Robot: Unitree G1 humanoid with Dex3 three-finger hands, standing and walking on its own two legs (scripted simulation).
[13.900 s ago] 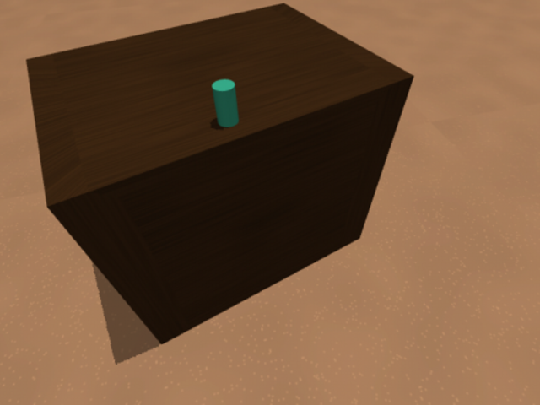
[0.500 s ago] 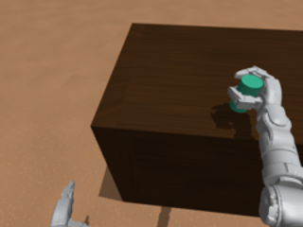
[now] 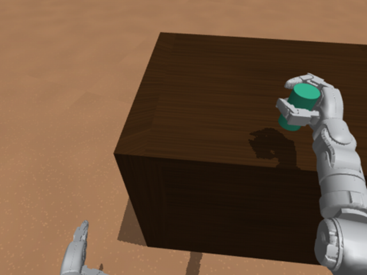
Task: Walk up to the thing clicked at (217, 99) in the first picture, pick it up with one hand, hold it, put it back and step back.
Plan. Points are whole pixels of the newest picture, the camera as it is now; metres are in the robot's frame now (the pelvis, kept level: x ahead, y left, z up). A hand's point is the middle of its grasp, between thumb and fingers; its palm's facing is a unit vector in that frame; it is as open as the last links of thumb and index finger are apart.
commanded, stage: lift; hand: right
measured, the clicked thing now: (297, 108) +0.44 -0.19 +0.16
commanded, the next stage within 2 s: hold in 1.40 s
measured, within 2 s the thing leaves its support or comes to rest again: neither
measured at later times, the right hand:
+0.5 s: hand (312, 91) +0.41 -0.18 +0.23, palm faces +0.08 +1.00 -0.03, open 6.9 cm
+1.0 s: hand (338, 81) +0.36 -0.18 +0.29, palm faces +0.08 +1.00 -0.03, open 6.9 cm
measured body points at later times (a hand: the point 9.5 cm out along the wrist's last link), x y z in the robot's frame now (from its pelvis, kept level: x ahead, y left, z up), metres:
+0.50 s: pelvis +0.01 +0.00 +0.01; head -0.01 +0.02 +0.45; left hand +0.16 +0.25 -0.07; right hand +0.40 -0.24 +0.23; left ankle +0.03 +0.12 -0.73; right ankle +0.01 -0.14 -0.73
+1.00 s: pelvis +0.00 +0.00 +0.01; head -0.04 +0.03 +0.45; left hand +0.17 +0.26 -0.07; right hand +0.35 -0.24 +0.29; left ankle +0.03 +0.12 -0.73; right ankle +0.01 -0.14 -0.73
